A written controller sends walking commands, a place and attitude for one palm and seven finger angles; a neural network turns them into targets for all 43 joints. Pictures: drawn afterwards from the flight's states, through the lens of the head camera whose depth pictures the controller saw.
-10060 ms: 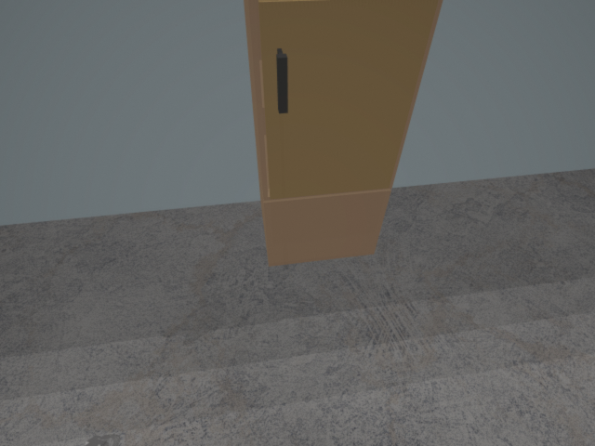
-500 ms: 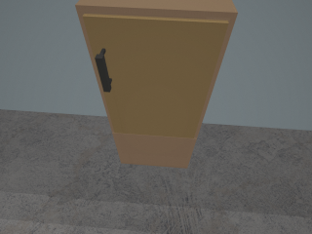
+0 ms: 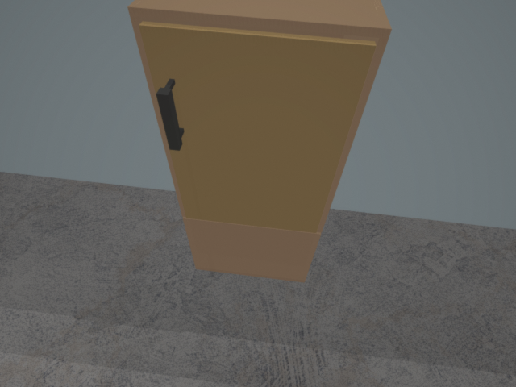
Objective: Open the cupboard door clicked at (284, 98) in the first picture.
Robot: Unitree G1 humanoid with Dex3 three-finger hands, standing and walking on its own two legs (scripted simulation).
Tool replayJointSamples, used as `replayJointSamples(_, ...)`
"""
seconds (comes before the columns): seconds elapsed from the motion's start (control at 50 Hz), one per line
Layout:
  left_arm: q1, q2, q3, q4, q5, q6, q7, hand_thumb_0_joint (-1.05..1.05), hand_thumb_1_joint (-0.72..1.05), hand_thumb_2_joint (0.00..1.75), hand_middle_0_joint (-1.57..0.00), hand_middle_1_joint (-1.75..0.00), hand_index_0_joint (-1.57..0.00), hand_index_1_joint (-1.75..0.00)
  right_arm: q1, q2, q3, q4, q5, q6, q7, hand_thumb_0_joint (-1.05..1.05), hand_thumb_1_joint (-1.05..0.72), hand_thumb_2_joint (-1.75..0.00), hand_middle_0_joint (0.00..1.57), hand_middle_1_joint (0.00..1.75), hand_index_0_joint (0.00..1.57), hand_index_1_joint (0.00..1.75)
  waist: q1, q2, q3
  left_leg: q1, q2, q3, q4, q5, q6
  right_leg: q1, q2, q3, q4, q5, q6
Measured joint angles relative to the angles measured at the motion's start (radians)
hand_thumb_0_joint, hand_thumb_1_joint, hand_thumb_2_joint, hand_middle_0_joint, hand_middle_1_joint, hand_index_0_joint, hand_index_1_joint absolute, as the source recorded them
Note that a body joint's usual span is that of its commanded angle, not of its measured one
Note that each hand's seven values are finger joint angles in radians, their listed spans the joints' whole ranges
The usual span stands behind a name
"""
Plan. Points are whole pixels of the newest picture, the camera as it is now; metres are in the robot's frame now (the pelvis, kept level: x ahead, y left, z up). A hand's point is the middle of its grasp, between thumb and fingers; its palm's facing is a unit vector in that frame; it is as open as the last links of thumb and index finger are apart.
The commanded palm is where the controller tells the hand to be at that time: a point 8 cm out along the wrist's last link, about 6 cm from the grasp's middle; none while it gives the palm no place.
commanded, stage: shuffle to correct the standing spot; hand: left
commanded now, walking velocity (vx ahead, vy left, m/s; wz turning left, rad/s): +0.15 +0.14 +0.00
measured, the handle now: (173, 115) +0.61 +0.23 +0.07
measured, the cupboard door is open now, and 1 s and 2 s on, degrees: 0 0 0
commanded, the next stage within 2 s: come to a stop and stand still in 0.20 s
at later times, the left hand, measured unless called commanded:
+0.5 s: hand (150, 370) +0.17 +0.21 -0.17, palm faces +0.00 -0.98 -0.17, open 7.4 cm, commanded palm none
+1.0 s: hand out of the picture +0.11 +0.27 -0.18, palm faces +0.07 -0.96 -0.27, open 7.3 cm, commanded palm none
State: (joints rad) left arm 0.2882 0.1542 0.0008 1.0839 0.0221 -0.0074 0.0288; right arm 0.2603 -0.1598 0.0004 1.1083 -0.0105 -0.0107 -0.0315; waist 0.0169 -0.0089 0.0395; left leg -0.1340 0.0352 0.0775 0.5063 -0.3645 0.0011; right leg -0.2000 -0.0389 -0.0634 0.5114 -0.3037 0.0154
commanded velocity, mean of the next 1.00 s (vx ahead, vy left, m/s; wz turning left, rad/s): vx -0.03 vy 0.03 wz -0.04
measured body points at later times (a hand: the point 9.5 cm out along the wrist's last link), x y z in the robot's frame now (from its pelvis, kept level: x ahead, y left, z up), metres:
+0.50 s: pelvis +0.08 +0.04 +0.00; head +0.13 +0.05 +0.45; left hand +0.17 +0.26 -0.16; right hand -0.03 -0.15 -0.14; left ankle -0.05 +0.11 -0.73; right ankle +0.14 -0.06 -0.70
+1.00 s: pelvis +0.07 +0.07 -0.01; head +0.07 +0.06 +0.44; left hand +0.11 +0.32 -0.15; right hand +0.19 -0.17 -0.15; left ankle +0.07 +0.17 -0.74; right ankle +0.15 -0.05 -0.73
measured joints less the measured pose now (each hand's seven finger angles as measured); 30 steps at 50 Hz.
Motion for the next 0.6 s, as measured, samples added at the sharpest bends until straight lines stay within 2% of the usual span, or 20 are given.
replayJointSamples(0.1,0.025,-0.004,0.018,-0.022,0.004,-0.001,-0.004,0.00,0.91,0.90,-0.20,-0.30,-0.20,-0.30,0.039,-0.004,-0.005,-0.006,-0.005,0.017,0.012,0.01,-0.91,-0.90,0.20,0.30,0.19,0.29,0.006,0.010,-0.014,-0.055,0.006,-0.009,0.096,-0.045,0.014,-0.002,-0.002,-0.025,0.020,-0.028,0.006)
replayJointSamples(0.16,0.049,0.006,0.032,-0.025,0.006,0.004,-0.004,0.00,0.91,0.90,-0.20,-0.30,-0.20,-0.30,0.053,0.007,-0.006,-0.007,-0.005,0.009,0.016,0.01,-0.91,-0.90,0.20,0.30,0.19,0.29,0.018,-0.025,-0.015,-0.041,-0.016,0.016,0.080,-0.055,0.031,-0.004,-0.024,-0.010,0.041,-0.048,0.014)
replayJointSamples(0.18,0.058,0.011,0.035,-0.023,0.006,0.010,-0.004,0.00,0.91,0.90,-0.20,-0.30,-0.20,-0.30,0.060,0.011,-0.005,-0.013,-0.007,0.000,0.016,0.01,-0.91,-0.90,0.20,0.30,0.19,0.29,0.018,-0.039,-0.018,-0.033,-0.025,0.027,0.071,-0.057,0.038,-0.013,-0.032,0.002,0.062,-0.063,-0.007)
replayJointSamples(0.22,0.064,0.011,0.036,-0.012,0.008,0.027,-0.003,0.00,0.91,0.90,-0.20,-0.30,-0.20,-0.30,0.078,0.015,-0.004,-0.027,-0.012,-0.020,0.009,0.01,-0.91,-0.90,0.20,0.30,0.19,0.29,0.010,-0.040,-0.020,-0.016,-0.030,0.044,0.053,-0.062,0.054,-0.069,-0.026,0.011,0.210,-0.163,-0.030)
replayJointSamples(0.26,0.052,0.011,0.037,-0.004,0.009,0.035,-0.006,0.01,0.91,0.90,-0.20,-0.30,-0.20,-0.30,0.101,0.021,-0.001,-0.036,-0.014,-0.036,-0.002,0.00,-0.90,-0.90,0.20,0.30,0.19,0.29,-0.009,-0.028,-0.016,0.010,-0.032,0.050,0.018,-0.055,0.066,-0.144,-0.012,0.009,0.399,-0.208,-0.047)
replayJointSamples(0.3,0.025,0.014,0.042,-0.008,0.008,0.032,-0.011,0.01,0.91,0.90,-0.20,-0.30,-0.20,-0.30,0.126,0.033,0.004,-0.035,-0.016,-0.044,-0.007,0.00,-0.90,-0.90,0.20,0.30,0.19,0.29,-0.023,-0.021,-0.004,0.040,-0.038,0.048,-0.029,-0.038,0.070,-0.212,-0.010,-0.003,0.525,-0.193,-0.055)
replayJointSamples(0.36,-0.032,0.019,0.047,-0.034,0.007,0.026,-0.019,0.01,0.91,0.90,-0.20,-0.30,-0.20,-0.30,0.164,0.055,0.014,-0.018,-0.017,-0.050,-0.012,0.00,-0.90,-0.90,0.20,0.30,0.19,0.29,-0.030,-0.018,0.015,0.087,-0.052,0.047,-0.106,-0.011,0.072,-0.291,-0.014,-0.017,0.585,-0.132,-0.051)
replayJointSamples(0.4,-0.077,0.018,0.046,-0.054,0.004,0.024,-0.018,0.01,0.91,0.90,-0.20,-0.30,-0.20,-0.30,0.185,0.070,0.021,-0.003,-0.016,-0.051,-0.017,0.00,-0.90,-0.90,0.20,0.30,0.19,0.29,-0.036,-0.015,0.029,0.113,-0.061,0.041,-0.145,0.001,0.069,-0.322,-0.012,-0.020,0.550,-0.084,-0.046)
replayJointSamples(0.44,-0.124,0.013,0.043,-0.076,0.001,0.021,-0.014,0.01,0.91,0.90,-0.20,-0.30,-0.20,-0.30,0.198,0.083,0.026,0.011,-0.016,-0.046,-0.021,0.00,-0.90,-0.90,0.20,0.30,0.20,0.29,-0.042,-0.011,0.047,0.133,-0.067,0.032,-0.166,0.005,0.065,-0.325,-0.005,-0.023,0.454,-0.034,-0.044)
replayJointSamples(0.52,-0.185,0.000,0.033,-0.118,0.001,0.010,-0.007,0.01,0.91,0.90,-0.20,-0.30,-0.20,-0.30,0.203,0.093,0.016,0.027,-0.007,-0.024,-0.020,0.01,-0.90,-0.90,0.21,0.30,0.20,0.29,-0.049,0.001,0.074,0.150,-0.068,0.024,-0.128,-0.031,0.053,-0.260,0.026,-0.041,0.214,0.050,-0.052)
replayJointSamples(0.56,-0.186,-0.002,0.029,-0.134,0.004,-0.002,-0.004,0.00,0.91,0.90,-0.20,-0.30,-0.20,-0.30,0.206,0.088,0.001,0.025,0.002,-0.011,-0.020,0.01,-0.90,-0.90,0.21,0.30,0.20,0.29,-0.048,0.002,0.071,0.136,-0.068,0.025,-0.044,-0.071,0.044,-0.192,0.035,-0.053,0.096,0.144,-0.066)
replayJointSamples(0.6,-0.186,-0.005,0.029,-0.139,0.006,-0.019,0.003,0.00,0.91,0.90,-0.20,-0.30,-0.20,-0.30,0.181,0.078,-0.015,0.020,0.013,0.002,-0.019,0.01,-0.90,-0.90,0.21,0.30,0.20,0.29,-0.044,0.007,0.072,0.041,-0.061,0.010,0.190,-0.117,0.021,-0.175,0.040,-0.055,0.095,0.089,-0.090)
